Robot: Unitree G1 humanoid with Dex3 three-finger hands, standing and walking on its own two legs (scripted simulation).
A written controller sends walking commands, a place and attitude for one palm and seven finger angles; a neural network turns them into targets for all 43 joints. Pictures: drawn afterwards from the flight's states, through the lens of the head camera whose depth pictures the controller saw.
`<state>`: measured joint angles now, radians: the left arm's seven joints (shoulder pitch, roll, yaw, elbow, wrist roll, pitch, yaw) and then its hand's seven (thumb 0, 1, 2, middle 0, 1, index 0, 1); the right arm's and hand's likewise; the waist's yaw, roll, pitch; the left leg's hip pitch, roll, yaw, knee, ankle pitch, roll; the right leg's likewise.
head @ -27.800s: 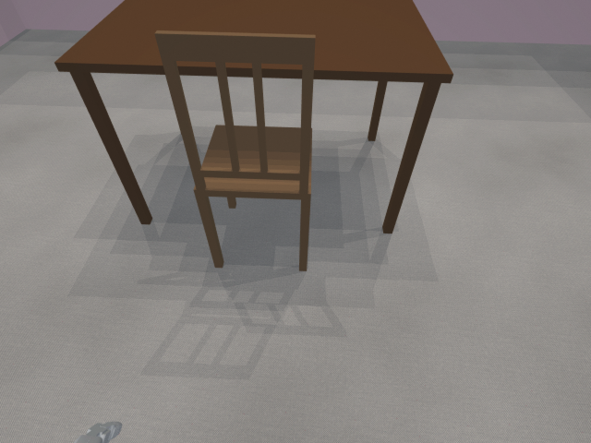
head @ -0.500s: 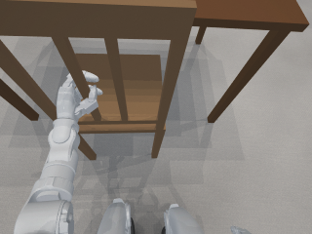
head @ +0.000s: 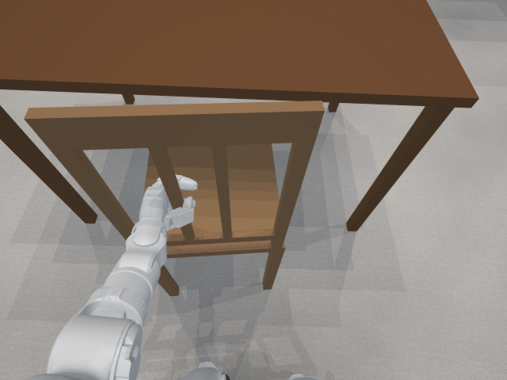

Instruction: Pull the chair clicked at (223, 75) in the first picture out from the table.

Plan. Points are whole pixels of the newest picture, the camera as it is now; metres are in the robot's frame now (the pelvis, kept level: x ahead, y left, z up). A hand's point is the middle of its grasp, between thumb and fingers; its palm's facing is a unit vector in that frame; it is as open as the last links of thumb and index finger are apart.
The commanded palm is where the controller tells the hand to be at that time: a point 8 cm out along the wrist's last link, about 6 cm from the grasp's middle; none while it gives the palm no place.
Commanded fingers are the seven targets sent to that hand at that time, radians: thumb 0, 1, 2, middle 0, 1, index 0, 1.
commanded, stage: step backward, pulling the chair out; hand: left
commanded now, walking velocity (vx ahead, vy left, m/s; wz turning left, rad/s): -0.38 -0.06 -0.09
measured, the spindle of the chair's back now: (177, 201) +0.43 +0.14 -0.05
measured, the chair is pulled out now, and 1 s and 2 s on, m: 0.05 0.19 0.34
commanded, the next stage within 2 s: none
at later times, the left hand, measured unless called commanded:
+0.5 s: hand (197, 263) +0.31 +0.09 -0.04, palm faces +0.02 -0.99 -0.13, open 5.1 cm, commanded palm +0.31 +0.14 -0.04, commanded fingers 0.00 0.90 0.90 -0.50 -1.45 -0.50 -1.45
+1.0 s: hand (188, 292) +0.26 +0.10 -0.04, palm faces -0.01 -0.99 -0.17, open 5.3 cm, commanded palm +0.25 +0.15 -0.04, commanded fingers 0.00 0.90 0.90 -0.50 -1.45 -0.50 -1.45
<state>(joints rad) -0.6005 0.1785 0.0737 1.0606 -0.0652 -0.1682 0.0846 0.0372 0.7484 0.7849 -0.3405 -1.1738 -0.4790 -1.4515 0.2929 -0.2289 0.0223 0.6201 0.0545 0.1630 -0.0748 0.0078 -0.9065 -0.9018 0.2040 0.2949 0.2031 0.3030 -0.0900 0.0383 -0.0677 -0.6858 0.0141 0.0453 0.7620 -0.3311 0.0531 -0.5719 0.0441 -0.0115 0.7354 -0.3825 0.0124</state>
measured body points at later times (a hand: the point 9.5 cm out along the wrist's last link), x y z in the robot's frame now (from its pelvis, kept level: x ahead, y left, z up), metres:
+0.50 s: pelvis -0.07 -0.02 +0.01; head +0.01 -0.03 +0.46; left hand +0.30 +0.14 -0.03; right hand -0.02 -0.29 -0.12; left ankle +0.02 +0.08 -0.71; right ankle -0.04 -0.12 -0.71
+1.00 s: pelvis -0.13 -0.01 +0.01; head -0.04 -0.02 +0.45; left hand +0.26 +0.15 -0.03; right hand -0.03 -0.23 -0.12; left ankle +0.02 +0.08 -0.71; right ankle -0.15 -0.16 -0.69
